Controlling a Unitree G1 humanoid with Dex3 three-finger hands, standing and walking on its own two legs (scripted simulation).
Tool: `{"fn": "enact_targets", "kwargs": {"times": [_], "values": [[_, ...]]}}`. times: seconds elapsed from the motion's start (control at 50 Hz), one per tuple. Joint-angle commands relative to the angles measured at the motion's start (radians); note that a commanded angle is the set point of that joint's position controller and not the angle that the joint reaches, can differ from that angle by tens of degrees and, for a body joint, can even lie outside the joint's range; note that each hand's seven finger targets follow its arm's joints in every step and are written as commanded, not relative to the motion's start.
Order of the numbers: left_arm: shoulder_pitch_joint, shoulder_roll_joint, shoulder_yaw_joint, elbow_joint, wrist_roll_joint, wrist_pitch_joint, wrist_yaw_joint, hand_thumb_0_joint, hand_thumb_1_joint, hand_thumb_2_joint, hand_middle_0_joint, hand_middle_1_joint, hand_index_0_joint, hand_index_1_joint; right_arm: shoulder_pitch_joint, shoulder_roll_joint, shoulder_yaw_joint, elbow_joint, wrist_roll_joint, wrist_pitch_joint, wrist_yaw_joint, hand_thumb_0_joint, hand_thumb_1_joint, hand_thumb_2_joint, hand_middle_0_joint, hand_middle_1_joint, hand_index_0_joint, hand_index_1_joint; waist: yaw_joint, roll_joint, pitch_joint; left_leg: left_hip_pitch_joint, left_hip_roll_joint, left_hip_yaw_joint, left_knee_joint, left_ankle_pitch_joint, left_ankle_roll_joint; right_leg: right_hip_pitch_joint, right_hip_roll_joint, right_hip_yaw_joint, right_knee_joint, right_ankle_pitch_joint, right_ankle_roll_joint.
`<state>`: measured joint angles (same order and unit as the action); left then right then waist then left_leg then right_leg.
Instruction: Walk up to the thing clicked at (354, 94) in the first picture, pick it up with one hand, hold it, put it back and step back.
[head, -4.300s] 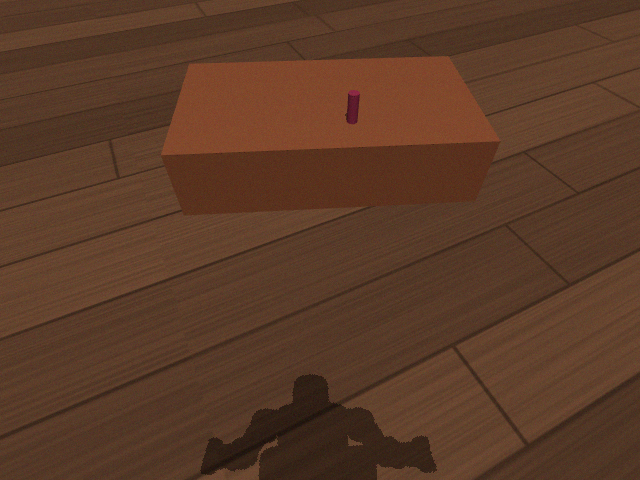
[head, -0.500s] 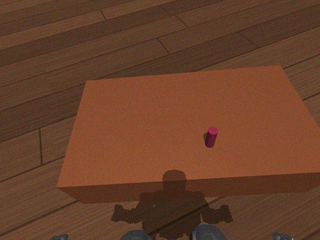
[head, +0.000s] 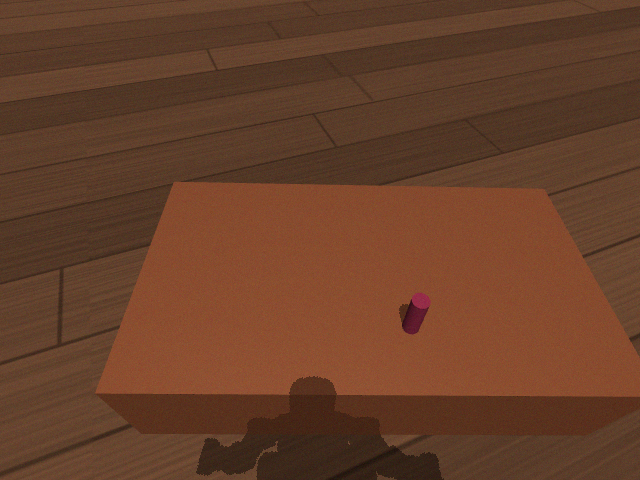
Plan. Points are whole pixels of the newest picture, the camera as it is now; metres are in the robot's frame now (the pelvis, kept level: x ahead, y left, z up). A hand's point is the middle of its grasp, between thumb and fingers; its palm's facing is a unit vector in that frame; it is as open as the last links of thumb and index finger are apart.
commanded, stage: walk up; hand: right
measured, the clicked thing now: (415, 314) +0.55 -0.23 -0.38
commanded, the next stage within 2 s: stand in 1.16 s
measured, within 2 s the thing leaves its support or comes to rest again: neither
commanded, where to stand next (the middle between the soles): +0.07 -0.01 m, yaw -2 degrees
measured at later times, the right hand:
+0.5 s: hand out of the picture +0.13 -0.25 -0.15, palm faces -0.06 +0.94 -0.34, open 7.4 cm
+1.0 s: hand out of the picture +0.09 -0.25 -0.15, palm faces -0.06 +0.94 -0.34, open 7.4 cm
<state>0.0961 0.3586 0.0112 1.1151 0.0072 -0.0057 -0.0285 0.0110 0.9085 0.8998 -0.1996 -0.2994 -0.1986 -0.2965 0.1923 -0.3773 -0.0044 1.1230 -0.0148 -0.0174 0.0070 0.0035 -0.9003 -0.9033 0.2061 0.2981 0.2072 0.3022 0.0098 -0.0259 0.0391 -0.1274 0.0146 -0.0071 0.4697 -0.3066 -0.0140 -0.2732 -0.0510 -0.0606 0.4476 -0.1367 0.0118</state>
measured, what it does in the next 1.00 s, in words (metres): stands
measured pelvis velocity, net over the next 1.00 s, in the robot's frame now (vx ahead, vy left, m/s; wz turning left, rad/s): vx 0.01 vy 0.00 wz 0.03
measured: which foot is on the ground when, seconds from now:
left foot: down 0.00-1.00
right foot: down 0.00-1.00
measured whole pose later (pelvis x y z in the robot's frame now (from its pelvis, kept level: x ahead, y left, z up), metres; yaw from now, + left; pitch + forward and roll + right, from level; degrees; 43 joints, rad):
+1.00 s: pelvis +0.01 +0.00 +0.01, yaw +2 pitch -2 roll +0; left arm 0.06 0.34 0.02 1.14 0.02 0.00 -0.02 0.01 0.91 0.90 -0.20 -0.30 -0.20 -0.30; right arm 0.13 -0.36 -0.01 1.13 -0.01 0.00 0.00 0.00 -0.90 -0.90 0.21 0.30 0.21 0.30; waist 0.01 0.00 0.05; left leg -0.05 0.00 -0.03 0.35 -0.26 -0.01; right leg -0.20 -0.07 -0.09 0.36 -0.12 0.02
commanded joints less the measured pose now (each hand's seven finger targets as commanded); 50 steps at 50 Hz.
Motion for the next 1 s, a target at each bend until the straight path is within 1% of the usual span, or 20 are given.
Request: {"fn": "enact_targets", "kwargs": {"times": [0.0,0.04,0.12,0.14,0.18,0.24,0.36,0.38,0.46,0.48,0.5,0.56,0.66,0.7,0.8,0.82,0.84,0.9,0.96,0.98], "values": [[-0.062,0.205,0.041,-0.051,-0.006,-0.03,0.019,0.0,0.9,0.9,-0.2,-0.3,-0.2,-0.3,-0.07,-0.219,-0.039,-0.06,0.008,-0.029,-0.017,0.0,-0.9,-0.9,0.2,0.3,0.2,0.3,0.008,0.056,-0.075,-0.1,0.11,-0.092,-0.124,0.162,0.056,0.171,-0.077,0.093,-0.063,0.064,-0.044],[-0.081,0.204,0.038,-0.047,-0.007,-0.03,0.02,0.0,0.9,0.9,-0.2,-0.3,-0.2,-0.3,-0.07,-0.218,-0.041,-0.055,0.009,-0.025,-0.019,0.0,-0.9,-0.9,0.2,0.3,0.2,0.3,-0.003,0.048,-0.075,-0.093,0.103,-0.086,-0.127,0.191,0.049,0.176,-0.087,0.096,-0.069,0.109,-0.042],[-0.077,0.199,0.036,-0.032,-0.009,-0.029,0.023,0.0,0.9,0.9,-0.2,-0.3,-0.2,-0.3,-0.087,-0.213,-0.042,-0.051,0.013,-0.022,-0.021,0.0,-0.9,-0.9,0.2,0.3,0.2,0.3,-0.002,0.029,-0.095,-0.043,0.107,-0.083,-0.123,0.273,0.049,0.174,-0.093,0.085,-0.065,0.158,-0.042],[-0.078,0.196,0.035,-0.03,-0.01,-0.028,0.024,0.0,0.9,0.9,-0.2,-0.3,-0.2,-0.3,-0.092,-0.211,-0.041,-0.05,0.013,-0.019,-0.021,0.0,-0.9,-0.9,0.2,0.3,0.2,0.3,0.001,0.028,-0.084,-0.048,0.104,-0.086,-0.129,0.265,0.048,0.169,-0.092,0.087,-0.073,0.146,-0.034],[-0.086,0.197,0.035,-0.025,-0.007,-0.027,0.025,0.0,0.9,0.9,-0.2,-0.3,-0.2,-0.3,-0.102,-0.211,-0.044,-0.049,0.013,-0.017,-0.02,0.0,-0.9,-0.9,0.2,0.3,0.2,0.3,-0.004,0.016,-0.08,-0.043,0.105,-0.087,-0.136,0.254,0.049,0.166,-0.092,0.083,-0.079,0.126,-0.033],[-0.091,0.194,0.035,-0.021,-0.005,-0.027,0.026,0.0,0.9,0.9,-0.2,-0.3,-0.2,-0.3,-0.115,-0.209,-0.044,-0.047,0.013,-0.015,-0.02,0.0,-0.9,-0.9,0.2,0.3,0.2,0.3,-0.001,0.009,-0.079,-0.047,0.106,-0.09,-0.159,0.255,0.046,0.188,-0.096,0.079,-0.085,0.135,-0.027],[-0.094,0.193,0.042,-0.023,-0.002,-0.03,0.029,0.0,0.9,0.9,-0.2,-0.3,-0.2,-0.3,-0.126,-0.203,-0.045,-0.048,0.013,-0.015,-0.019,0.0,-0.9,-0.9,0.2,0.3,0.2,0.3,-0.001,0.004,-0.113,-0.017,0.105,-0.08,-0.161,0.342,0.037,0.229,-0.105,0.069,-0.084,0.206,-0.024],[-0.084,0.193,0.041,-0.022,-0.004,-0.029,0.029,0.0,0.9,0.9,-0.2,-0.3,-0.2,-0.3,-0.138,-0.198,-0.042,-0.051,0.013,-0.014,-0.019,0.0,-0.9,-0.9,0.2,0.3,0.2,0.3,0.007,0.012,-0.106,-0.011,0.102,-0.08,-0.163,0.334,0.038,0.22,-0.105,0.071,-0.088,0.203,-0.019],[-0.105,0.196,0.045,-0.026,0.001,-0.028,0.031,0.0,0.9,0.9,-0.2,-0.3,-0.2,-0.3,-0.138,-0.195,-0.044,-0.049,0.01,-0.011,-0.017,0.0,-0.9,-0.9,0.2,0.3,0.2,0.3,-0.001,0.008,-0.096,-0.019,0.102,-0.081,-0.181,0.304,0.035,0.224,-0.106,0.07,-0.098,0.168,-0.017],[-0.101,0.194,0.045,-0.029,0.0,-0.027,0.031,0.0,0.9,0.9,-0.2,-0.3,-0.2,-0.3,-0.137,-0.194,-0.042,-0.05,0.01,-0.011,-0.017,0.0,-0.9,-0.9,0.2,0.3,0.2,0.3,0.004,0.015,-0.091,-0.022,0.101,-0.081,-0.183,0.304,0.034,0.225,-0.103,0.068,-0.099,0.158,-0.016],[-0.101,0.195,0.046,-0.026,0.002,-0.027,0.031,0.0,0.9,0.9,-0.2,-0.3,-0.2,-0.3,-0.142,-0.196,-0.044,-0.051,0.01,-0.011,-0.017,0.0,-0.9,-0.9,0.2,0.3,0.2,0.3,0.001,0.019,-0.098,-0.02,0.102,-0.082,-0.184,0.3,0.036,0.232,-0.103,0.065,-0.101,0.152,-0.018],[-0.094,0.194,0.048,-0.028,0.003,-0.026,0.031,0.0,0.9,0.9,-0.2,-0.3,-0.2,-0.3,-0.154,-0.196,-0.042,-0.053,0.008,-0.01,-0.016,0.0,-0.9,-0.9,0.2,0.3,0.2,0.3,0.006,0.029,-0.084,-0.034,0.097,-0.081,-0.188,0.26,0.035,0.227,-0.1,0.066,-0.114,0.124,-0.014],[-0.104,0.197,0.051,-0.036,0.006,-0.025,0.03,0.0,0.9,0.9,-0.2,-0.3,-0.2,-0.3,-0.137,-0.19,-0.039,-0.055,0.007,-0.012,-0.016,0.0,-0.9,-0.9,0.2,0.3,0.2,0.3,0.002,0.022,-0.082,-0.044,0.094,-0.081,-0.192,0.242,0.035,0.236,-0.102,0.069,-0.116,0.116,-0.017],[-0.1,0.194,0.052,-0.035,0.005,-0.026,0.03,0.0,0.9,0.9,-0.2,-0.3,-0.2,-0.3,-0.131,-0.191,-0.04,-0.056,0.006,-0.012,-0.015,0.0,-0.9,-0.9,0.2,0.3,0.2,0.3,0.004,0.021,-0.086,-0.036,0.094,-0.082,-0.191,0.252,0.037,0.235,-0.099,0.069,-0.112,0.119,-0.017],[-0.103,0.192,0.055,-0.04,0.006,-0.023,0.029,0.0,0.9,0.9,-0.2,-0.3,-0.2,-0.3,-0.117,-0.195,-0.041,-0.053,0.005,-0.011,-0.016,0.0,-0.9,-0.9,0.2,0.3,0.2,0.3,0.001,0.026,-0.066,-0.067,0.089,-0.085,-0.198,0.204,0.038,0.237,-0.094,0.07,-0.123,0.069,-0.018],[-0.093,0.193,0.055,-0.039,0.005,-0.023,0.029,0.0,0.9,0.9,-0.2,-0.3,-0.2,-0.3,-0.122,-0.192,-0.039,-0.057,0.005,-0.011,-0.016,0.0,-0.9,-0.9,0.2,0.3,0.2,0.3,0.008,0.028,-0.063,-0.059,0.087,-0.084,-0.196,0.197,0.039,0.226,-0.092,0.072,-0.125,0.055,-0.017],[-0.1,0.194,0.055,-0.041,0.007,-0.022,0.028,0.0,0.9,0.9,-0.2,-0.3,-0.2,-0.3,-0.117,-0.193,-0.041,-0.056,0.003,-0.012,-0.016,0.0,-0.9,-0.9,0.2,0.3,0.2,0.3,0.002,0.021,-0.067,-0.066,0.086,-0.083,-0.196,0.19,0.04,0.229,-0.092,0.075,-0.125,0.054,-0.019],[-0.096,0.192,0.058,-0.04,0.005,-0.02,0.027,0.0,0.9,0.9,-0.2,-0.3,-0.2,-0.3,-0.11,-0.193,-0.041,-0.055,0.004,-0.013,-0.017,0.0,-0.9,-0.9,0.2,0.3,0.2,0.3,0.004,0.029,-0.063,-0.066,0.09,-0.092,-0.202,0.192,0.039,0.226,-0.088,0.071,-0.121,0.037,-0.02],[-0.096,0.189,0.056,-0.046,0.006,-0.02,0.025,0.0,0.9,0.9,-0.2,-0.3,-0.2,-0.3,-0.102,-0.191,-0.038,-0.056,0.003,-0.014,-0.017,0.0,-0.9,-0.9,0.2,0.3,0.2,0.3,0.005,0.025,-0.065,-0.071,0.09,-0.091,-0.204,0.188,0.039,0.23,-0.092,0.075,-0.121,0.052,-0.022],[-0.092,0.188,0.057,-0.044,0.005,-0.019,0.026,0.0,0.9,0.9,-0.2,-0.3,-0.2,-0.3,-0.1,-0.191,-0.04,-0.057,0.003,-0.015,-0.018,0.0,-0.9,-0.9,0.2,0.3,0.2,0.3,0.004,0.028,-0.062,-0.071,0.089,-0.092,-0.205,0.191,0.037,0.223,-0.086,0.073,-0.118,0.038,-0.022]]}}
